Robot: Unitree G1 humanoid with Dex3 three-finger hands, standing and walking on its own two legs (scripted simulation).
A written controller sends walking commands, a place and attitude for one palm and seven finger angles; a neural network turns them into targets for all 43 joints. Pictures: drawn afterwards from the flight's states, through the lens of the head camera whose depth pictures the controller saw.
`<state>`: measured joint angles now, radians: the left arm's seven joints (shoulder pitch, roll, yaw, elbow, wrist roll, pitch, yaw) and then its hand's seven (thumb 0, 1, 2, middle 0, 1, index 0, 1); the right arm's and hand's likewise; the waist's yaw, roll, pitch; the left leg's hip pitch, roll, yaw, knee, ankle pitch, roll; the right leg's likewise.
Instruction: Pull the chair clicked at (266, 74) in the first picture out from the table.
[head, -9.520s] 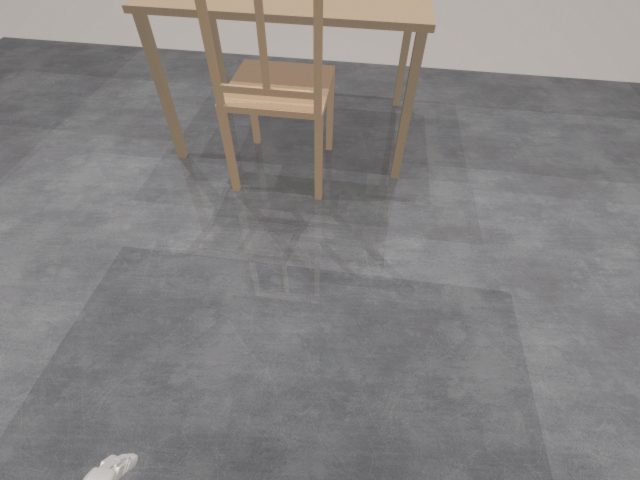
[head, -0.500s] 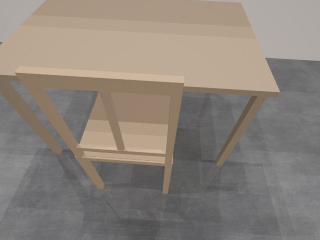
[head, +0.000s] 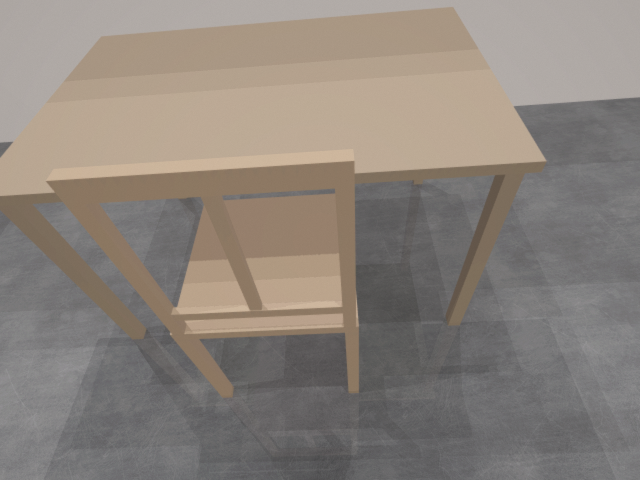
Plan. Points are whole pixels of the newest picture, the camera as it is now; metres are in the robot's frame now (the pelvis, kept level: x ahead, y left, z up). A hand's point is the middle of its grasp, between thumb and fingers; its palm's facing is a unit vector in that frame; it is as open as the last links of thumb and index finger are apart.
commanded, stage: look again from close up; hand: left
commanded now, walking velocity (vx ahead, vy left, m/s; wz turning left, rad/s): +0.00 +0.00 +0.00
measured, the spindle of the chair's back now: (237, 259) +0.47 +0.19 -0.07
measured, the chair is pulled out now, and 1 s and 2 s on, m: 0.00 0.00 0.00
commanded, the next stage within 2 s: raise the hand toward the chair's back in 1.52 s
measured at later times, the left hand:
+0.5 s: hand out of the picture +0.06 +0.15 -0.16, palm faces +0.00 -0.97 -0.24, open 7.3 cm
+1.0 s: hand out of the picture +0.04 +0.12 -0.16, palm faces +0.02 -0.98 -0.21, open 7.3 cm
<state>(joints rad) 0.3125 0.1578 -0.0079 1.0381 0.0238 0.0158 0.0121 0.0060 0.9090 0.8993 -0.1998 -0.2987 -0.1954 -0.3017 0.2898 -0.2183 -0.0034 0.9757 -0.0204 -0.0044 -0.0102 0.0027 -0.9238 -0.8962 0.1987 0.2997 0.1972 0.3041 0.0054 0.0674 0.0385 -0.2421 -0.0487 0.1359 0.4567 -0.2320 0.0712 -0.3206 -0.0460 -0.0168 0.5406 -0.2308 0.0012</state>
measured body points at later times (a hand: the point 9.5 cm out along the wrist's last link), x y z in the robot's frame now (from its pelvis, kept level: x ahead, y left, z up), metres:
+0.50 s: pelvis +0.04 -0.03 +0.01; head +0.07 -0.05 +0.45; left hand +0.06 +0.20 -0.14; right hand +0.04 -0.24 -0.17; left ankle +0.01 +0.07 -0.74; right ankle +0.03 -0.12 -0.74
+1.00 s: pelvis +0.06 -0.05 +0.01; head +0.07 -0.07 +0.46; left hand +0.04 +0.17 -0.15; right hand +0.06 -0.27 -0.16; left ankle +0.01 +0.07 -0.74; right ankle +0.03 -0.12 -0.74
